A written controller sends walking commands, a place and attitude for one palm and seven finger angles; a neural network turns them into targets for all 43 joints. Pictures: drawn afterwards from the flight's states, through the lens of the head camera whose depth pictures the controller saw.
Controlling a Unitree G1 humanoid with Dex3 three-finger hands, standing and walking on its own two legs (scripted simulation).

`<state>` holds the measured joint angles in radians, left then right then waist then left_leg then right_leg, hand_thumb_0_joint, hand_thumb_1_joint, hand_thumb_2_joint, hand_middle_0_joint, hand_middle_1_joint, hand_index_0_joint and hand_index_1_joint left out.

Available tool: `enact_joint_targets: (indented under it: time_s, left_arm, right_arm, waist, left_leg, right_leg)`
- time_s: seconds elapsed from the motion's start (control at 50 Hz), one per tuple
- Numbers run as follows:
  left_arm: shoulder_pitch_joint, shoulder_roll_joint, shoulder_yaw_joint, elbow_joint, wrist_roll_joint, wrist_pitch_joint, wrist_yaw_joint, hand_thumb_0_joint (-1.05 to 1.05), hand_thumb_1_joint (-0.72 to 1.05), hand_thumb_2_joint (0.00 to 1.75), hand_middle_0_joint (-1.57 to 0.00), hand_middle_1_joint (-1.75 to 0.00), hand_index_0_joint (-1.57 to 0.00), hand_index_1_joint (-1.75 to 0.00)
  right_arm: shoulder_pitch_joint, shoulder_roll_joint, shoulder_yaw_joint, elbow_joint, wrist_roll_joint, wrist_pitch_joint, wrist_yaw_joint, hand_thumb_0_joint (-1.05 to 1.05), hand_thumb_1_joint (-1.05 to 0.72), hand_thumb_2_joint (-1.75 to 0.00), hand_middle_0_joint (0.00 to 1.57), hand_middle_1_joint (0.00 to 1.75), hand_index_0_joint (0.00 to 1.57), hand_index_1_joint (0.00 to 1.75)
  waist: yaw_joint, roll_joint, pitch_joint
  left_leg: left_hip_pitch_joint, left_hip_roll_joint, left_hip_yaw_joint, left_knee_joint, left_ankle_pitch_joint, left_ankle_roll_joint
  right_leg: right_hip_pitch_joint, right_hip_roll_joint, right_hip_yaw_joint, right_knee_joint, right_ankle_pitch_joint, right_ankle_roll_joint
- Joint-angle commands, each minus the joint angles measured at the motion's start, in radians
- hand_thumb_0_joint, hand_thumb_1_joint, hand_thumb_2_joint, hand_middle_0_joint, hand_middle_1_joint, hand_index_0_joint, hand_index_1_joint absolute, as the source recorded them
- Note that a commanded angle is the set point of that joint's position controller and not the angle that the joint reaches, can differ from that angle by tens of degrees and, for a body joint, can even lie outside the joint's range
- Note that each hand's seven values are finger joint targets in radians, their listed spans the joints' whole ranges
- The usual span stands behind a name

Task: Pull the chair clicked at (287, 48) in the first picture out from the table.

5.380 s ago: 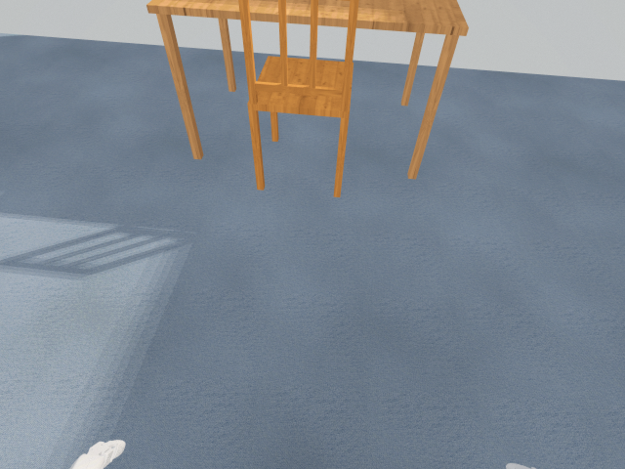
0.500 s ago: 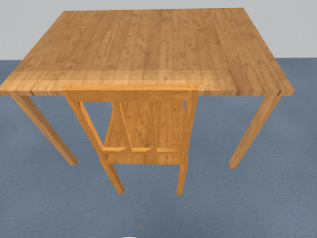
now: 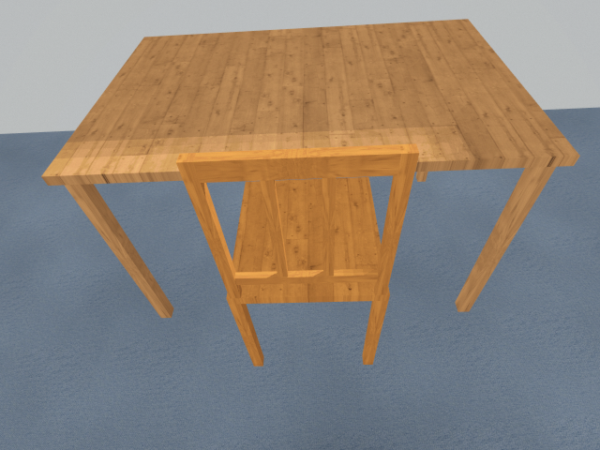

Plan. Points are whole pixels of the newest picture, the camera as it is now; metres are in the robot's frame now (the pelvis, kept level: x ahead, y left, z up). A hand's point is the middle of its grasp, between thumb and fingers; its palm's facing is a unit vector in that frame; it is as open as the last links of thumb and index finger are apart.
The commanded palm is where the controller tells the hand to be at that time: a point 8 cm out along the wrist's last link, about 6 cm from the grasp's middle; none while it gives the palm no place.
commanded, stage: come to a stop and stand still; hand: left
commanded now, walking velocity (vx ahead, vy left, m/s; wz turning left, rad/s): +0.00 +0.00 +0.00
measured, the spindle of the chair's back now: (276, 232) +0.52 +0.09 -0.08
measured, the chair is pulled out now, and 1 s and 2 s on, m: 0.00 0.00 0.00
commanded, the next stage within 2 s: look again from close up in 0.16 s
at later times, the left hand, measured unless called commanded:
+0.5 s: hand out of the picture +0.03 +0.16 -0.17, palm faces +0.02 -0.98 -0.20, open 7.3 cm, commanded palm none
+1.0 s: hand out of the picture +0.04 +0.14 -0.17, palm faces +0.03 -0.98 -0.20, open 7.3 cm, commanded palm none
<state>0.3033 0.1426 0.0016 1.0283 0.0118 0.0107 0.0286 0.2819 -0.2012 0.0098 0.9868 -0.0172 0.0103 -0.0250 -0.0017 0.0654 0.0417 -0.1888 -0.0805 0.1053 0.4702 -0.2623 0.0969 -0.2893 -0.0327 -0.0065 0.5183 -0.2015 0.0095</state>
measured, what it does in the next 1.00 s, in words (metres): shifts its weight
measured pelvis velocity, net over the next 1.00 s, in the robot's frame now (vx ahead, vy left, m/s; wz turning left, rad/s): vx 0.05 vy -0.02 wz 0.01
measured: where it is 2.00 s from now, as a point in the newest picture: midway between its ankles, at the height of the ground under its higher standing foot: outside the picture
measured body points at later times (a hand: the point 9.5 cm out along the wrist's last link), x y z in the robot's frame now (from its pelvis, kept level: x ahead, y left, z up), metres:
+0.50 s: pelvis +0.03 -0.01 +0.01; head +0.05 -0.02 +0.46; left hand +0.03 +0.21 -0.15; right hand +0.02 -0.22 -0.16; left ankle +0.00 +0.05 -0.73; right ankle +0.05 -0.13 -0.73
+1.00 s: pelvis +0.05 -0.02 +0.01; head +0.06 -0.03 +0.46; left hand +0.04 +0.20 -0.15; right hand +0.04 -0.24 -0.16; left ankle +0.00 +0.05 -0.73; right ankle +0.05 -0.13 -0.73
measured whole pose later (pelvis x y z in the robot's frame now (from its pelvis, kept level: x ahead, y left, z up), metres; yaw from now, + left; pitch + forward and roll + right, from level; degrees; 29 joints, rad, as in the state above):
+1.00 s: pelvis +0.05 -0.02 +0.01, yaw +0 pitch -1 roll +0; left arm 0.28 0.14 -0.01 1.12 0.01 -0.01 0.04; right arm 0.28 -0.15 0.03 1.14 -0.01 -0.03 -0.04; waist 0.00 0.01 0.03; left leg -0.09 -0.05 0.08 0.38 -0.28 0.06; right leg -0.19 0.01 -0.03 0.43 -0.23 -0.02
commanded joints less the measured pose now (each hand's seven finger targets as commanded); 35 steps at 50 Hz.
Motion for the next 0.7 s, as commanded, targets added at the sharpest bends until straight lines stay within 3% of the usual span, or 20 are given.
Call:
enact_joint_targets:
  time_s: [0.0,0.02,0.1,0.14,0.32,0.46,0.62,0.68]
  left_arm:
    - [-0.008,0.11,0.014,-0.051,0.001,-0.02,0.004,0.0,0.9,0.9,-0.2,-0.3,-0.2,-0.3]
    - [0.001,0.11,0.014,-0.048,0.003,-0.017,0.004,0.0,0.9,0.9,-0.2,-0.3,-0.2,-0.3]
    - [0.024,0.101,0.011,-0.025,0.007,-0.015,0.004,0.0,0.9,0.9,-0.2,-0.3,-0.2,-0.3]
    - [0.031,0.092,0.009,-0.012,0.007,-0.017,0.004,0.0,0.9,0.9,-0.2,-0.3,-0.2,-0.3]
    - [0.035,0.077,0.0,0.02,0.001,-0.028,0.007,0.0,0.9,0.9,-0.2,-0.3,-0.2,-0.3]
    - [0.037,0.076,-0.002,0.044,-0.005,-0.034,0.012,0.0,0.9,0.9,-0.2,-0.3,-0.2,-0.3]
    - [0.033,0.076,-0.004,0.057,-0.004,-0.032,0.014,0.0,0.9,0.9,-0.2,-0.3,-0.2,-0.3]
    - [0.038,0.075,-0.004,0.06,-0.004,-0.033,0.013,0.0,0.9,0.9,-0.2,-0.3,-0.2,-0.3]
  right_arm:
    - [0.045,-0.095,-0.021,-0.025,0.001,-0.033,0.001,0.0,-0.9,-0.9,0.2,0.3,0.2,0.3]
    - [0.036,-0.096,-0.02,-0.02,0.0,-0.032,0.002,0.0,-0.9,-0.9,0.2,0.3,0.2,0.3]
    - [0.029,-0.086,-0.015,0.001,0.001,-0.032,0.0,0.0,-0.9,-0.9,0.2,0.3,0.2,0.3]
    - [0.041,-0.082,-0.014,0.014,0.001,-0.034,-0.001,0.0,-0.9,-0.9,0.2,0.3,0.2,0.3]
    - [0.072,-0.061,-0.003,0.065,0.006,-0.046,-0.007,0.0,-0.9,-0.9,0.2,0.3,0.2,0.3]
    - [0.081,-0.051,0.002,0.099,0.009,-0.055,-0.016,0.0,-0.9,-0.9,0.2,0.3,0.2,0.3]
    - [0.069,-0.047,0.003,0.117,0.009,-0.052,-0.021,0.0,-0.9,-0.9,0.2,0.3,0.2,0.3]
    - [0.068,-0.046,0.003,0.122,0.009,-0.053,-0.021,0.0,-0.9,-0.9,0.2,0.3,0.2,0.3]
  waist:
    - [-0.013,-0.074,0.005]
    - [-0.006,-0.034,0.017]
    - [0.009,-0.025,0.063]
    - [0.008,-0.029,0.052]
    - [0.002,-0.085,0.02]
    - [-0.002,-0.065,-0.025]
    - [-0.004,-0.062,0.012]
    - [-0.003,-0.076,-0.003]
  left_leg:
    - [-0.049,0.191,-0.236,-0.225,-0.114,-0.041]
    - [-0.078,0.197,-0.25,-0.25,-0.164,-0.041]
    - [-0.126,0.2,-0.261,-0.28,-0.207,-0.036]
    - [-0.112,0.2,-0.255,-0.276,-0.185,-0.037]
    - [-0.04,0.187,-0.208,-0.214,0.034,-0.039]
    - [0.048,0.187,-0.173,-0.156,0.271,-0.045]
    - [0.059,0.192,-0.166,-0.155,0.291,-0.049]
    - [0.071,0.192,-0.164,-0.155,0.283,-0.049]
  right_leg:
    - [0.017,-0.053,0.093,-0.092,-0.077,-0.067]
    - [0.027,-0.045,0.084,-0.079,-0.081,-0.063]
    - [0.039,-0.041,0.07,-0.078,-0.068,-0.061]
    - [0.041,-0.042,0.072,-0.077,-0.05,-0.062]
    - [0.071,-0.064,0.085,-0.105,0.052,-0.059]
    - [0.096,-0.071,0.087,-0.093,0.164,-0.057]
    - [0.089,-0.071,0.089,-0.101,0.186,-0.059]
    - [0.101,-0.072,0.092,-0.107,0.191,-0.059]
